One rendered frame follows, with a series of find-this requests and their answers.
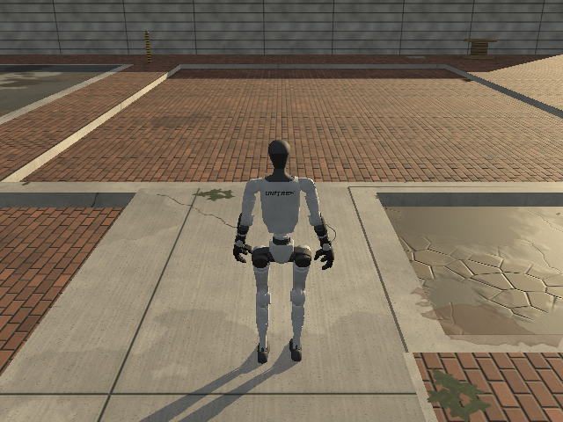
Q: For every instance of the robot left upper arm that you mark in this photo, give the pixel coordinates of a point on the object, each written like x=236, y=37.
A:
x=252, y=187

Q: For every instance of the robot right hand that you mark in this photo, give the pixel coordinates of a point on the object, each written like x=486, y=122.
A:
x=329, y=257

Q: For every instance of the robot right upper arm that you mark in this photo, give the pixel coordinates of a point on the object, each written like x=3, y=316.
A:
x=308, y=186

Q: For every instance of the right robot forearm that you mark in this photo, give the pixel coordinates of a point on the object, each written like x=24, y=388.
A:
x=323, y=236

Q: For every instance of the humanoid robot torso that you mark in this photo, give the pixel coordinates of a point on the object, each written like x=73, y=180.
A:
x=280, y=204

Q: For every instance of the robot left hand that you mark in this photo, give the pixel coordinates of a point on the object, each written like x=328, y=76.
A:
x=243, y=250

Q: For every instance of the left robot forearm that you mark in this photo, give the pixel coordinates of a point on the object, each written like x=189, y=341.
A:
x=241, y=233

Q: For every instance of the robot head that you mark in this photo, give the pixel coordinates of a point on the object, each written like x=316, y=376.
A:
x=279, y=151

